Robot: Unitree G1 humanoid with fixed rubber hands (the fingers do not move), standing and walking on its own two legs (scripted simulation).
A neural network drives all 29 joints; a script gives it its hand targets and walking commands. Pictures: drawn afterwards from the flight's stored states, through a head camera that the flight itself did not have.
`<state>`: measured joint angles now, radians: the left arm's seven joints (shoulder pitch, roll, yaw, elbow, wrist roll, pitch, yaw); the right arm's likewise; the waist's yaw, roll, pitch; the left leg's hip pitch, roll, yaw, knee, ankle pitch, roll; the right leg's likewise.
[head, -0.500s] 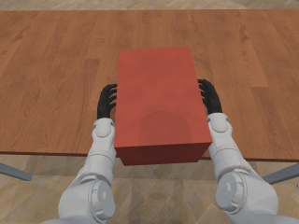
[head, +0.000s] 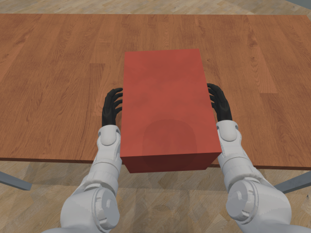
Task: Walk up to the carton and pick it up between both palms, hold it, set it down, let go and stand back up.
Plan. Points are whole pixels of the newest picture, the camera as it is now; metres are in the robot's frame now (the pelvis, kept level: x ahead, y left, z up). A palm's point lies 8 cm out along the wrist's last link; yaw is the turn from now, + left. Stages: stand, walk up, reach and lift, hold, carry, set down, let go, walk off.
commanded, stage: reach and lift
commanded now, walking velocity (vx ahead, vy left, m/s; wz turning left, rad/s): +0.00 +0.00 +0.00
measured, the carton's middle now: (164, 110) +0.43 +0.02 +0.03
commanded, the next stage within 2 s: none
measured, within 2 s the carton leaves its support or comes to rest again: leaves its support in 0.82 s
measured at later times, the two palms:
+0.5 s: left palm (111, 130) +0.36 +0.16 +0.02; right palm (227, 123) +0.39 -0.14 +0.04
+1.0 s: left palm (111, 135) +0.34 +0.15 +0.03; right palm (230, 126) +0.37 -0.14 +0.05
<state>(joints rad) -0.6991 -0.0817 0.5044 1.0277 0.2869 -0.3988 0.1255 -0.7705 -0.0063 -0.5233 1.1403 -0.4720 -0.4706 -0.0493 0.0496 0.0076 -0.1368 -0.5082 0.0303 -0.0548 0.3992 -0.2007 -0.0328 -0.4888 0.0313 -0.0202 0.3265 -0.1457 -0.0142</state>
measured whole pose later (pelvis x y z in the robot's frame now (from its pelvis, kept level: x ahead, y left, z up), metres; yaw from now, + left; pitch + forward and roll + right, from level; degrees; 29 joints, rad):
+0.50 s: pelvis -0.04 -0.01 -0.01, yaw -1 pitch +22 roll +0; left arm -0.74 -0.09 0.49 1.07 0.26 -0.43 0.15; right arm -0.84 -0.08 -0.49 1.33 -0.42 -0.60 -0.09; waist 0.08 -0.05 -0.22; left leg -0.65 0.04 -0.03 0.38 -0.12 -0.04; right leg -0.66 0.04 0.00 0.34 -0.07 -0.03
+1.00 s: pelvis -0.04 -0.02 -0.01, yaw +0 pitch +18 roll +0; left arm -0.69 0.03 0.25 1.23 -0.04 -0.45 0.16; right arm -0.76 -0.03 -0.19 1.20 -0.19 -0.39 -0.15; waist 0.04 0.01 -0.24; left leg -0.59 0.04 -0.05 0.45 -0.18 -0.06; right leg -0.60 0.04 -0.02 0.45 -0.15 -0.04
